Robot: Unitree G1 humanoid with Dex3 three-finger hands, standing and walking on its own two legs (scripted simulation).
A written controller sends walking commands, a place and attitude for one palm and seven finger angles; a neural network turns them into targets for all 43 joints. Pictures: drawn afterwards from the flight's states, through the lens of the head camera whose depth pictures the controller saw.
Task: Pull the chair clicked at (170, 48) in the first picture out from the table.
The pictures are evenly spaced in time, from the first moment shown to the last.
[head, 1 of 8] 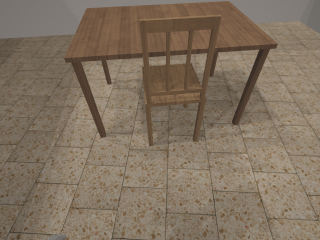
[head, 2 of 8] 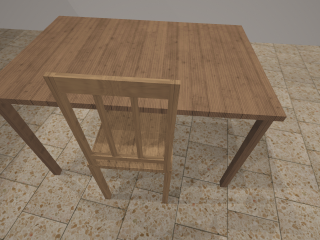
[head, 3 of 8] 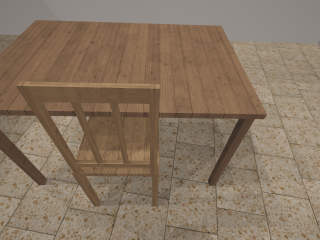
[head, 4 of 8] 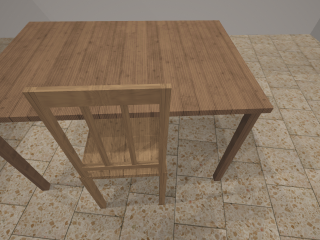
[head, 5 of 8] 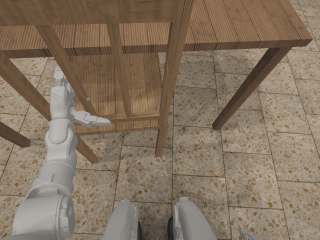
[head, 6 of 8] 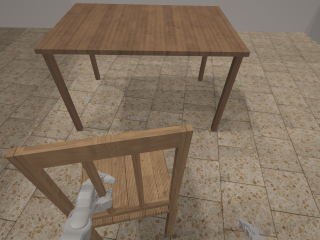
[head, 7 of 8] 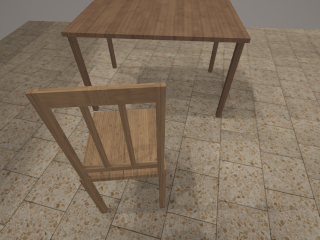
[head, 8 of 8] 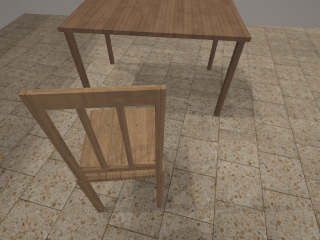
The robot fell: no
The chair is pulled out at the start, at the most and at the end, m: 0.00 0.71 0.71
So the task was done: yes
